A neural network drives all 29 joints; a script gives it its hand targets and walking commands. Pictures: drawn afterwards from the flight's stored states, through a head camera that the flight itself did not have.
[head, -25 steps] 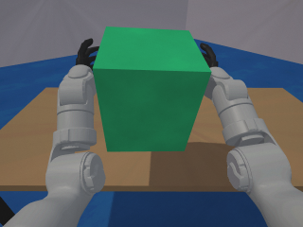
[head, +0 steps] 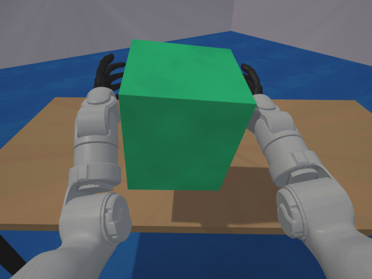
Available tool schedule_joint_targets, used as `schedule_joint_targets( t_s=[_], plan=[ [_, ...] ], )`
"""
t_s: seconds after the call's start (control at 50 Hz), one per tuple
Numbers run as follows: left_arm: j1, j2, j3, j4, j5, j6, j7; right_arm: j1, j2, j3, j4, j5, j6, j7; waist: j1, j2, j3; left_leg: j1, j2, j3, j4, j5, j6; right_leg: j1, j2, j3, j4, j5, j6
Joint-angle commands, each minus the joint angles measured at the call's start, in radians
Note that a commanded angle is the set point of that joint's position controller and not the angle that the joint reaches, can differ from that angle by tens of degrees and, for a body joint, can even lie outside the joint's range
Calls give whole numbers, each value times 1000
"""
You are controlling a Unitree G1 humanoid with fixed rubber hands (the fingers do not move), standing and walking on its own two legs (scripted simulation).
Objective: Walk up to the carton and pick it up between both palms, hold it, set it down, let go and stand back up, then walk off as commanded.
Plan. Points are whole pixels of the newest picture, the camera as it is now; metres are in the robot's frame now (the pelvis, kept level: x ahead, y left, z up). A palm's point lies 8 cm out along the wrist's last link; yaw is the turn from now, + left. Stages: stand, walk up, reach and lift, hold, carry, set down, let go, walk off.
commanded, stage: set down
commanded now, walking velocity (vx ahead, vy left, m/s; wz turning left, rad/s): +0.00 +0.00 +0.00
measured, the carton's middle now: (178, 120) +0.40 +0.02 +0.22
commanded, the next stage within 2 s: none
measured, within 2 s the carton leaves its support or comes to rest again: neither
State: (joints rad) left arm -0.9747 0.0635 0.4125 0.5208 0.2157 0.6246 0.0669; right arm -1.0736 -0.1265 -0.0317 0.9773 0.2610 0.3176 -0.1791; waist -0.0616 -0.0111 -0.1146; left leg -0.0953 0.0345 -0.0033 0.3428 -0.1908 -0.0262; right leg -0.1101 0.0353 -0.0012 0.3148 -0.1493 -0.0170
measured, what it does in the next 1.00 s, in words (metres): stands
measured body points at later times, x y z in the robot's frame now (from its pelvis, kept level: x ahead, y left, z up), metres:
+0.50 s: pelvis +0.00 +0.00 +0.00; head -0.05 +0.00 +0.45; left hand +0.42 +0.16 +0.25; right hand +0.43 -0.14 +0.23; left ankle +0.00 +0.13 -0.75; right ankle +0.02 -0.10 -0.75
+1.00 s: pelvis +0.01 -0.01 +0.00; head -0.02 -0.01 +0.45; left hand +0.43 +0.15 +0.22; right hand +0.45 -0.16 +0.19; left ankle +0.00 +0.13 -0.75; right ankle +0.02 -0.10 -0.75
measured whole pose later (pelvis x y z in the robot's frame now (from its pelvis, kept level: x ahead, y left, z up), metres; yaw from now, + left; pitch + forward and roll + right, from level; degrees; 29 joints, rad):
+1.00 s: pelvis +0.01 -0.01 +0.00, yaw +0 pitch -1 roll +0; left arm -0.92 -0.03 0.41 0.60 0.22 0.48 0.15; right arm -1.05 -0.13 -0.20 1.15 0.11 0.15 -0.05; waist 0.00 0.00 -0.06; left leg -0.12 0.06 -0.01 0.33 -0.19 -0.04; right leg -0.14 0.06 -0.01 0.31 -0.15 -0.04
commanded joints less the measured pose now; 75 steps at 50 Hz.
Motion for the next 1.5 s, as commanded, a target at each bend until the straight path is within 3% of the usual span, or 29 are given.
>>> schedule_joint_targets(
  t_s=[0.0, 0.06, 0.1, 0.2, 0.3, 0.34, 0.44, 0.46, 0.56, 0.58, 0.62, 0.68, 0.76, 0.78, 0.82, 0.84, 0.86, 0.88, 0.94, 0.98, 1.12, 1.14, 1.16, 1.18, 1.22, 1.3, 1.36, 1.44, 1.48],
  plan=[
    [-631, -590, -346, -26, -60, -70, -93, -787, 514, 106, -225, 12, -122, 169, 68, 63, -328, 177, -54, 1, 8, 312, -35, 117, 58, -74, -77, 121, 28],
    [-622, -585, -320, 4, -46, -76, -85, -774, 483, 56, -185, -23, -133, 193, 65, 66, -296, 153, -47, 6, -17, 234, -31, 93, 55, -80, -79, 67, 19],
    [-583, -572, -300, 8, -19, -70, -78, -779, 467, 77, -174, -22, -134, 200, 101, 53, -294, 160, -46, 11, -14, 274, -31, 106, 60, -80, -81, 93, 21],
    [-621, -602, -353, -18, -63, -102, -60, -766, 484, 55, -202, -40, -162, 208, 70, 55, -384, 196, -46, 0, 3, 291, -35, 92, 56, -83, -67, 152, 26],
    [-566, -609, -361, 0, -49, -114, -38, -800, 484, 96, -233, -27, -179, 212, 110, 47, -407, 202, -49, -2, 28, 367, -40, 108, 61, -82, -57, 218, 31],
    [-592, -620, -385, -43, -58, -117, -31, -738, 460, 71, -181, -34, -177, 216, 75, 76, -396, 243, -42, -5, 32, 398, -56, 73, 69, -98, -56, 218, 23],
    [-528, -613, -343, 21, -37, -112, -41, -705, 432, 40, -141, -61, -179, 226, 86, 59, -328, 211, -37, 2, 8, 351, -49, 62, 61, -94, -75, 183, 21],
    [-528, -635, -379, -35, -39, -117, -37, -688, 430, 27, -148, -65, -192, 226, 55, 88, -370, 222, -37, -6, 23, 385, -63, 56, 64, -102, -70, 215, 16],
    [-536, -622, -341, 13, -24, -136, -25, -708, 420, 18, -137, -102, -198, 244, 99, 40, -350, 191, -38, 3, 5, 334, -50, 53, 61, -99, -72, 164, 22],
    [-526, -628, -357, -2, -26, -132, -25, -694, 413, 6, -138, -104, -202, 246, 73, 59, -338, 199, -38, 2, 4, 331, -54, 38, 59, -109, -69, 189, 26],
    [-503, -615, -311, 21, -15, -132, -22, -699, 428, 22, -124, -102, -204, 257, 120, 27, -342, 193, -35, 8, 1, 325, -39, 49, 55, -100, -67, 187, 25],
    [-574, -622, -335, -33, -22, -156, -5, -710, 442, 8, -108, -103, -222, 268, 126, 62, -378, 198, -31, 14, 13, 380, -50, 36, 54, -98, -51, 228, 24],
    [-530, -629, -322, 47, 9, -153, -1, -709, 377, -63, -76, -159, -238, 283, 108, 60, -318, 176, -23, 5, -19, 255, -57, -5, 56, -116, -68, 125, 13],
    [-523, -627, -326, 27, -10, -159, -1, -706, 402, -37, -102, -158, -240, 281, 118, 17, -354, 189, -24, 11, -16, 283, -42, 17, 50, -108, -68, 162, 20],
    [-527, -655, -356, 15, -22, -179, 12, -723, 407, -26, -106, -153, -255, 284, 127, 55, -409, 181, -28, 10, 5, 328, -53, 19, 54, -107, -48, 207, 21],
    [-515, -648, -356, 22, -24, -182, 9, -745, 435, 2, -149, -155, -260, 280, 131, 13, -421, 176, -32, 11, 15, 344, -40, 39, 53, -102, -43, 240, 28],
    [-539, -652, -356, -5, -33, -192, 16, -717, 436, -7, -94, -149, -261, 286, 135, 38, -419, 187, -26, 8, 11, 362, -46, 30, 53, -99, -46, 245, 25],
    [-555, -645, -372, -11, -38, -200, 19, -688, 411, -37, -78, -164, -264, 288, 102, 47, -423, 194, -22, 10, 7, 331, -52, 15, 57, -107, -50, 213, 19],
    [-452, -601, -303, 86, 13, -180, 7, -619, 378, -70, -14, -197, -259, 293, 107, 29, -324, 154, -21, 17, -19, 282, -42, 24, 48, -108, -58, 196, 24],
    [-459, -612, -309, 36, -2, -190, 9, -660, 408, -16, -82, -158, -264, 293, 148, 2, -391, 162, -27, 25, 3, 361, -36, 53, 51, -96, -45, 273, 32],
    [-477, -655, -351, -7, -13, -224, 30, -675, 420, -8, -106, -185, -290, 294, 150, 34, -472, 173, -20, 13, 29, 440, -46, 47, 53, -101, -27, 342, 30],
    [-539, -656, -369, -14, -37, -239, 29, -677, 413, -36, -85, -192, -295, 295, 116, 37, -512, 146, -27, 21, 27, 408, -46, 43, 49, -102, -26, 352, 31],
    [-512, -663, -356, -39, -23, -246, 30, -641, 435, -22, -63, -192, -295, 296, 138, 30, -522, 156, -23, 20, 28, 428, -45, 46, 49, -102, -23, 360, 30],
    [-503, -671, -375, -10, -27, -240, 34, -669, 420, -32, -106, -204, -300, 294, 119, 36, -513, 155, -21, 16, 31, 424, -51, 34, 54, -107, -21, 356, 27],
    [-522, -652, -348, 3, -7, -245, 38, -655, 403, -65, -43, -214, -298, 305, 136, 82, -515, 181, -15, 26, 31, 417, -58, -29, 51, -106, -39, 281, 16],
    [-410, -659, -320, 46, 2, -244, 38, -641, 424, -26, -92, -227, -309, 304, 173, 9, -531, 129, -21, 33, 31, 452, -38, 43, 42, -95, -13, 426, 37],
    [-443, -676, -352, -1, -7, -261, 41, -603, 414, -37, -62, -237, -312, 301, 134, 44, -541, 147, -23, 24, 42, 489, -49, 36, 41, -94, -6, 468, 34],
    [-482, -723, -404, -81, -36, -289, 53, -614, 460, 6, -118, -229, -334, 307, 147, 29, -674, 184, -14, 23, 73, 565, -59, 17, 54, -103, 13, 515, 29],
    [-449, -691, -378, -26, -10, -286, 57, -609, 451, -8, -76, -234, -330, 307, 157, 50, -607, 146, -10, 26, 65, 540, -61, 12, 50, -96, 3, 494, 23]
  ],
)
